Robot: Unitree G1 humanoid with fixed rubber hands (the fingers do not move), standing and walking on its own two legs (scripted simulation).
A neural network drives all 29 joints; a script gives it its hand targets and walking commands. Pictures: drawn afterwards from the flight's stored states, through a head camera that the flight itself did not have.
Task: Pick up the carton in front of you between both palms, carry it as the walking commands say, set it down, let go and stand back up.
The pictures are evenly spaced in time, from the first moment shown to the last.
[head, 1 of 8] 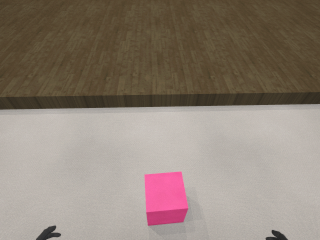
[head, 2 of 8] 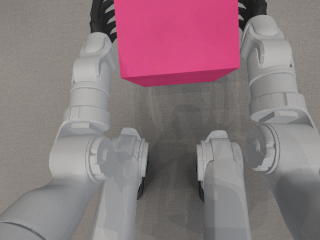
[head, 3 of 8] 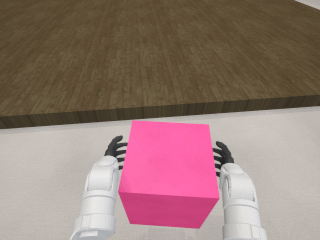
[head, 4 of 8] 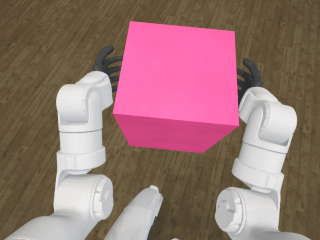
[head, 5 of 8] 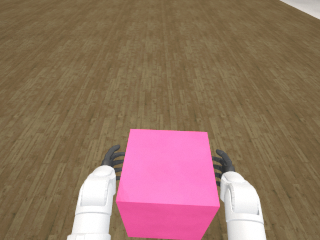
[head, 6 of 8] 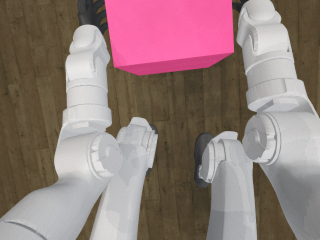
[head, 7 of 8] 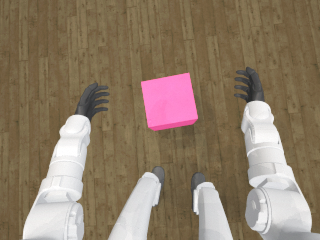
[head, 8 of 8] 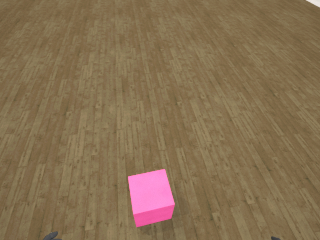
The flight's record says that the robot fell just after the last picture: no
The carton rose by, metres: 0.88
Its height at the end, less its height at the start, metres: +0.15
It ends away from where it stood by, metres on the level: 3.26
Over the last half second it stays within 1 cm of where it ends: yes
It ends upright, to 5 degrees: yes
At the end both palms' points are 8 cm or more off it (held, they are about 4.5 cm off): yes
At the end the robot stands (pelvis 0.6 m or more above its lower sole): yes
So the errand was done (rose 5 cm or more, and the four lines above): yes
